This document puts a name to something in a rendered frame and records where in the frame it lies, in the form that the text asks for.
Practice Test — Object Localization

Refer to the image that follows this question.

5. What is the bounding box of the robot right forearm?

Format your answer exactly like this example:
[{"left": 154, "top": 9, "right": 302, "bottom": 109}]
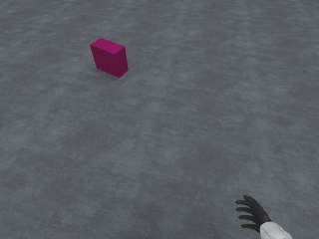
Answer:
[{"left": 259, "top": 222, "right": 292, "bottom": 239}]

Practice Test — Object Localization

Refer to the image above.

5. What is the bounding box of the robot right hand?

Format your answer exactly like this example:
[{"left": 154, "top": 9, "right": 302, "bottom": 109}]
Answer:
[{"left": 235, "top": 195, "right": 272, "bottom": 234}]

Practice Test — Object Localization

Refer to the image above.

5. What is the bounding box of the carton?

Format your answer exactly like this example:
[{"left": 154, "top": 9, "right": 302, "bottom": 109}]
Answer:
[{"left": 90, "top": 38, "right": 129, "bottom": 78}]

